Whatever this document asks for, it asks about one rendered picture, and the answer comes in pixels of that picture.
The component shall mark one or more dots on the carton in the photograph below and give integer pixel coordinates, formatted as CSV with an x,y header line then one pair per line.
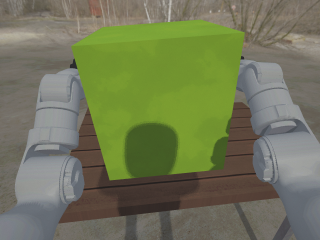
x,y
161,95

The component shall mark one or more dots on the table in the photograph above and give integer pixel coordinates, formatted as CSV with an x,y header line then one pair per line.
x,y
237,182

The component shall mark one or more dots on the left robot hand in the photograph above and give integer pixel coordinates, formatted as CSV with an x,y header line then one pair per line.
x,y
73,65

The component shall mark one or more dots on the robot right upper arm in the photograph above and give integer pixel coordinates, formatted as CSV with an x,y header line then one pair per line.
x,y
291,163

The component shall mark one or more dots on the robot left upper arm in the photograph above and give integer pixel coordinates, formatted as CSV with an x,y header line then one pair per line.
x,y
45,186

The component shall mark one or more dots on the left robot forearm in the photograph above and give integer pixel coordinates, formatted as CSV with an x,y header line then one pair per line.
x,y
56,118

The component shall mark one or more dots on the right robot forearm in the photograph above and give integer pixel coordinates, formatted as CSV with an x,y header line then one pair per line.
x,y
270,103

